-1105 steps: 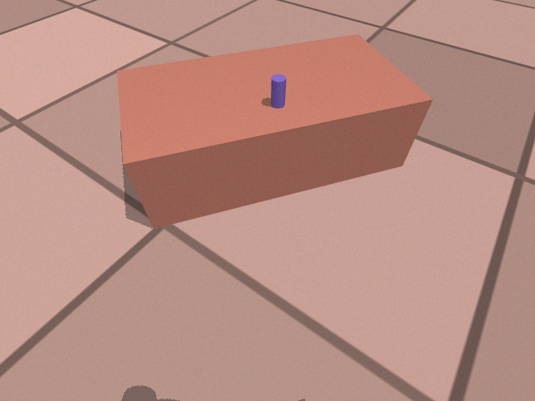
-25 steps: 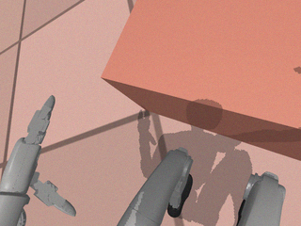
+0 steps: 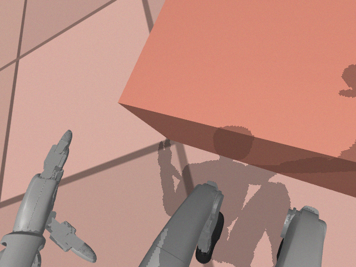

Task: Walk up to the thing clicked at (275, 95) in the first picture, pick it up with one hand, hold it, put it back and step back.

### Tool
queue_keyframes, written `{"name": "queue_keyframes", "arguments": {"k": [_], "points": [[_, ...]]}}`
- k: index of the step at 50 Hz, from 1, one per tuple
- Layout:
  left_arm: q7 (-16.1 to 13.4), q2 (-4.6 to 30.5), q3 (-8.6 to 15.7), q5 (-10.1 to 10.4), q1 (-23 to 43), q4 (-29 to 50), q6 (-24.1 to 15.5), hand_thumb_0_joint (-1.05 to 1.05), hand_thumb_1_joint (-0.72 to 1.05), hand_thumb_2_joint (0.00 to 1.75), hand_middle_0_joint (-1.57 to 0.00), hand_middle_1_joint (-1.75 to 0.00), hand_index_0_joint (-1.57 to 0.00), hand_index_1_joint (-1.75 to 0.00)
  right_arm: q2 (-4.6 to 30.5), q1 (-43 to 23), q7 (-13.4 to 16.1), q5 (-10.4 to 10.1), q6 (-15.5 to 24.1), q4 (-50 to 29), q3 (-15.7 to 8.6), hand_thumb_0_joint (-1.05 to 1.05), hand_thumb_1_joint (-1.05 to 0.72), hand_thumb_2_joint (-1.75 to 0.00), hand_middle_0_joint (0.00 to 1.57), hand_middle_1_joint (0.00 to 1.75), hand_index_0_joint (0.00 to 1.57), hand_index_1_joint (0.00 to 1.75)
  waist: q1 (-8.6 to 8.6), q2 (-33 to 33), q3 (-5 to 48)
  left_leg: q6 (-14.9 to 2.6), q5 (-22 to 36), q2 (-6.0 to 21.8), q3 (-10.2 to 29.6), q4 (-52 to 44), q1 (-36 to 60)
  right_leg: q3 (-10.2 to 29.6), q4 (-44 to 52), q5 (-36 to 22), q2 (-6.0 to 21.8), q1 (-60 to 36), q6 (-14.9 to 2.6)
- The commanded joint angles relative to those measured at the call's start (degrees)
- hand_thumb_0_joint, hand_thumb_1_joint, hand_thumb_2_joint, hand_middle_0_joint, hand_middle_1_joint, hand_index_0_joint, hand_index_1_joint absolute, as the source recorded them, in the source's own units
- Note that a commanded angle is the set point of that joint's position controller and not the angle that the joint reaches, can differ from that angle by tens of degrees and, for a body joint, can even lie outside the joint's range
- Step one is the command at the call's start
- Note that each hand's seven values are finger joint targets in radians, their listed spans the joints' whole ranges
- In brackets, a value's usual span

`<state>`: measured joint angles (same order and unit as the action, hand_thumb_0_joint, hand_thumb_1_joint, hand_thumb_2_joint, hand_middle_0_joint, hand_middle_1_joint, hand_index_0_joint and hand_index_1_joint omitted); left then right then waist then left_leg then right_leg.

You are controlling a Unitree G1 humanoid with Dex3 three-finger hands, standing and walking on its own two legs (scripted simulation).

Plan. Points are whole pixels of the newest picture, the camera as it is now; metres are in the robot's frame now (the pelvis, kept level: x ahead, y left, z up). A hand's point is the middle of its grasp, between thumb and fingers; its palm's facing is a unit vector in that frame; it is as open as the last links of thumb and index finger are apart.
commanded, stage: withdraw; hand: right
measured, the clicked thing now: out of the picture +0.56 -0.24 -0.06
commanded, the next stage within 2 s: rise in 0.02 s
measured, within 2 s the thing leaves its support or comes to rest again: neither
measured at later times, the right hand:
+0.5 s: hand out of the picture +0.53 -0.39 +0.09, palm faces +0.46 +0.86 -0.21, open 17.2 cm
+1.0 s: hand out of the picture +0.34 -0.28 +0.10, palm faces +0.26 +0.93 -0.27, open 17.1 cm
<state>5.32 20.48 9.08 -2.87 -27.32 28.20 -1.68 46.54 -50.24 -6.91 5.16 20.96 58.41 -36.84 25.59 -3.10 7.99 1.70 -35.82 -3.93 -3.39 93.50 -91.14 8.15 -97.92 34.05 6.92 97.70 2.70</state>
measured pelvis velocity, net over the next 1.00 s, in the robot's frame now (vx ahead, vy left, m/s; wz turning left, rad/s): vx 0.06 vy -0.02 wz -0.11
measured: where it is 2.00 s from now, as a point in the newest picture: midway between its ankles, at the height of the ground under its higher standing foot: (242, 259)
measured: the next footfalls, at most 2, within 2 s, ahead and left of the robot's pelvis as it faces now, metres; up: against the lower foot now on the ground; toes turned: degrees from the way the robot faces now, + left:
none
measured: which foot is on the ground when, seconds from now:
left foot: down 0.00-1.00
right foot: down 0.00-1.00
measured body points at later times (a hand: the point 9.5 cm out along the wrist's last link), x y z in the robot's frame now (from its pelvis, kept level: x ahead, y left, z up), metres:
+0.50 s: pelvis +0.02 -0.02 +0.09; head +0.18 -0.11 +0.50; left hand +0.18 +0.25 +0.14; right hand +0.50 -0.43 +0.11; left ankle +0.06 +0.14 -0.51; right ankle +0.06 -0.14 -0.51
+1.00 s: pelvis +0.06 -0.02 +0.17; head +0.11 -0.06 +0.61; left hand +0.24 +0.18 +0.14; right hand +0.32 -0.33 +0.12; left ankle +0.06 +0.14 -0.51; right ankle +0.06 -0.14 -0.51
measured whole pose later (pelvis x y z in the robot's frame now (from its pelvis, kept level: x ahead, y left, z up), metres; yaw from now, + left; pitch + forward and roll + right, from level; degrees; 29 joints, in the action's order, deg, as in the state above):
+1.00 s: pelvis +0.06 -0.02 +0.17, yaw -6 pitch +13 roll +3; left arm -0.9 12.4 -3.7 1.6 -22.7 -2.7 9.5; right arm 18.4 -4.8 4.9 -0.5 0.0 32.3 -10.6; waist 5.1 -0.7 6.9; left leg 2.7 -26.8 0.3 0.0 52.6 -39.1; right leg 1.2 -57.2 25.7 4.1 45.0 0.7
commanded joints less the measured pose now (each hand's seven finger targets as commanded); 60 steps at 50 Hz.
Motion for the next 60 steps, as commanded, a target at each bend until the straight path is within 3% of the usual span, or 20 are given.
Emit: {"name": "queue_keyframes", "arguments": {"k": [1,5,7,8,9,11,15,18,22,25,26,28,31,33,38,44,47,49,53,60], "points": [[-2.2,9.1,7.9,0.9,-3.6,0.4,-0.9,0.0,-0.57,0.07,-0.04,-0.04,-0.03,-0.05,14.0,-19.8,-2.2,-1.8,0.8,-6.4,2.4,0.0,0.5,-0.03,0.09,0.06,0.09,0.06,-3.88,29.4,28.6,-2.87,16.8,-0.6,-0.6,-15.5,14.8,-3.6,13.6,-15.1,-1.9,-36.9,-3.06],[-2.8,7.7,3.3,0.9,1.1,1.9,-1.3,0.0,-0.57,0.06,-0.05,-0.04,-0.04,-0.05,12.5,-18.8,-3.8,-3.0,0.4,1.4,2.7,0.0,0.5,-0.04,0.08,0.05,0.08,0.05,-3.88,19.0,22.3,-2.69,13.1,-0.9,-0.9,-17.6,16.0,-2.8,15.9,-8.4,-1.7,-30.6,-4.01],[-3.5,9.1,4.1,0.8,2.4,4.0,-1.7,0.0,-0.6,0.09,-0.07,-0.07,-0.06,-0.08,13.0,-19.6,-4.7,-3.3,1.3,3.6,2.5,0.0,0.56,0.0,0.12,0.0,0.13,0.0,-3.07,17.7,23.5,-2.78,13.4,-0.9,-0.9,-17.6,16.5,-2.4,16.7,-8.5,-1.9,-30.9,-4.19],[-3.8,11.0,4.6,1.6,6.3,10.6,-0.3,0.0,-0.58,0.07,-0.07,-0.07,-0.06,-0.07,27.0,-17.4,-1.3,3.6,-3.3,7.1,0.6,0.0,0.48,-0.07,0.05,0.06,0.06,0.06,-8.06,20.9,30.3,-2.51,14.5,-0.5,1.5,-20.7,22.9,-3.5,20.2,-11.6,-1.8,-37.2,-3.66],[-3.6,11.1,5.3,1.6,2.9,10.6,0.9,0.0,-0.57,0.07,-0.07,-0.06,-0.06,-0.07,25.3,-22.8,1.1,2.9,-4.6,2.8,1.4,0.0,0.48,-0.07,0.05,0.06,0.06,0.06,-5.39,22.4,33.2,-2.18,16.8,-0.6,1.1,-21.1,24.8,-3.4,20.2,-13.6,-1.8,-39.3,-3.59],[-3.1,11.4,5.8,1.4,-2.7,8.4,2.5,0.0,-0.57,0.07,-0.07,-0.06,-0.06,-0.07,18.8,-25.2,2.2,3.0,-6.2,3.6,5.0,0.0,0.5,-0.06,0.05,0.06,0.06,0.06,-3.54,23.1,32.8,-2.23,19.4,-1.1,-0.1,-21.9,24.2,-3.1,21.2,-16.4,-2.0,-43.6,-3.66],[-2.6,11.8,6.6,1.8,-4.4,1.6,4.8,0.0,-0.55,0.08,-0.06,-0.06,-0.05,-0.07,29.6,-29.7,5.9,4.7,-9.1,-5.6,1.1,0.0,0.54,-0.06,0.05,0.06,0.06,0.06,-6.7,29.7,39.9,-2.23,21.6,-0.9,-0.6,-24.0,26.6,-3.6,23.7,-22.3,-2.1,-54.2,-2.88],[-1.9,8.1,3.7,1.9,-4.4,-8.6,6.5,0.0,-0.31,0.32,-0.14,-0.2,-0.14,-0.2,21.7,-25.1,7.1,4.1,-11.1,0.5,4.9,0.0,0.52,-0.07,0.06,0.06,0.06,0.06,-8.17,29.7,32.1,-2.51,18.4,-0.9,-1.4,-26.5,23.7,-3.4,27.4,-21.5,-2.1,-56.4,-2.2],[-2.0,4.7,-3.6,1.7,6.5,-7.4,6.6,0.0,0.01,0.52,-0.13,-0.19,-0.13,-0.19,20.8,-24.6,8.7,3.8,-11.0,2.1,5.3,0.0,0.52,-0.07,0.05,0.06,0.05,0.06,-12.59,26.9,30.8,-2.41,19.3,-0.8,-0.9,-29.5,28.3,-4.2,30.3,-22.2,-2.2,-56.2,-2.02],[-1.9,-0.3,-12.0,0.8,12.3,-7.3,5.7,0.0,0.25,0.58,-0.14,-0.21,-0.14,-0.21,7.4,-20.2,8.3,2.6,-10.9,8.1,10.6,0.0,0.47,-0.1,0.06,0.07,0.06,0.07,-13.55,25.1,28.6,-2.53,19.4,-1.2,-1.6,-31.1,31.1,-4.2,33.3,-22.2,-2.3,-56.5,-1.47],[-1.9,-1.4,-13.6,0.9,14.4,-4.5,5.2,0.0,0.33,0.59,-0.14,-0.21,-0.14,-0.21,6.6,-18.0,8.3,2.4,-11.0,7.3,10.8,0.0,0.45,-0.11,0.06,0.07,0.06,0.07,-14.25,24.2,31.1,-2.46,21.3,-1.3,-1.7,-31.9,34.3,-4.4,33.7,-24.1,-2.4,-57.5,-1.77],[-2.3,2.4,-10.2,1.1,9.3,-2.8,5.5,0.0,0.49,0.68,-0.16,-0.24,-0.16,-0.24,9.4,-8.9,8.6,2.1,-11.7,5.4,8.2,0.0,0.42,-0.13,0.07,0.08,0.07,0.08,-14.65,22.7,34.8,-2.29,25.8,-1.5,-1.9,-33.1,39.5,-4.8,34.3,-29.9,-2.5,-62.2,-1.89],[-2.0,4.8,-4.7,2.3,-6.4,-6.5,7.8,0.0,0.66,0.76,-0.18,-0.26,-0.18,-0.26,1.4,6.4,7.8,-0.1,-15.0,0.7,12.4,0.0,0.43,-0.12,0.06,0.07,0.06,0.07,-10.83,17.2,27.8,-2.03,29.3,-1.3,-2.0,-36.4,42.1,-5.3,36.6,-31.5,-3.1,-62.8,-2.91],[-2.7,6.9,-0.8,3.7,-5.2,-10.2,9.4,0.0,0.77,0.83,-0.19,-0.28,-0.19,-0.28,3.0,6.8,8.4,-1.4,-17.2,-10.4,12.9,0.0,0.42,-0.13,0.07,0.07,0.07,0.07,-11.99,15.8,26.1,-1.94,28.1,-0.9,-1.8,-38.6,42.0,-5.6,38.7,-29.9,-3.3,-64.4,-3.27],[-3.5,1.3,-6.1,5.0,2.6,-17.7,9.6,0.0,0.9,0.9,-0.2,-0.3,-0.2,-0.3,-5.4,8.5,9.8,-3.5,-19.3,-26.1,18.7,0.0,0.44,-0.12,0.06,0.07,0.06,0.07,-16.84,17.3,21.5,-2.69,23.3,0.3,-1.1,-40.6,43.6,-6.2,44.8,-26.3,-3.3,-68.2,-2.42],[-5.5,-4.0,-12.2,4.7,10.0,-16.3,7.5,0.0,0.9,0.9,-0.2,-0.3,-0.2,-0.3,-14.6,24.0,12.1,-5.3,-16.9,-34.5,22.2,0.0,0.49,-0.09,0.06,0.06,0.06,0.06,-22.43,16.1,20.4,-3.04,24.4,1.4,-0.4,-44.0,54.8,-7.5,49.0,-26.6,-4.2,-71.1,-1.35],[-6.7,-2.7,-10.2,4.5,6.6,-20.2,7.6,0.0,0.9,0.9,-0.2,-0.3,-0.2,-0.3,-19.4,34.1,12.6,-6.3,-16.9,-39.4,24.7,0.0,0.49,-0.09,0.06,0.06,0.06,0.06,-22.75,14.3,18.4,-2.97,24.4,2.0,0.1,-45.7,57.3,-8.2,50.5,-25.8,-4.5,-72.0,-1.4],[-7.4,-0.5,-7.5,4.5,4.4,-22.8,8.1,0.0,0.9,0.9,-0.2,-0.3,-0.2,-0.3,-18.2,43.1,13.1,-6.5,-17.7,-40.9,23.7,0.0,0.51,-0.08,0.06,0.06,0.06,0.06,-23.83,12.9,15.8,-2.73,25.8,2.3,0.0,-46.7,58.9,-8.7,51.4,-27.0,-4.9,-71.7,-1.53],[-8.2,0.9,-4.2,5.1,4.4,-23.7,8.9,0.0,0.9,0.9,-0.2,-0.3,-0.2,-0.3,-24.4,50.3,12.7,-7.2,-19.4,-45.6,28.9,0.0,0.53,-0.07,0.06,0.06,0.06,0.06,-22.41,7.9,9.3,-2.37,25.4,2.2,-0.6,-48.0,58.3,-8.8,53.4,-26.0,-4.5,-70.9,-1.8],[-8.7,-3.2,-6.9,5.5,5.1,-21.4,8.0,0.0,0.9,0.9,-0.2,-0.3,-0.2,-0.3,-28.5,65.5,12.0,-7.5,-20.7,-59.9,33.8,0.0,0.53,-0.07,0.06,0.06,0.06,0.06,-24.33,3.5,6.4,-1.46,24.3,2.9,0.2,-50.1,60.2,-10.4,53.7,-23.6,-5.3,-70.9,-2.62]]}}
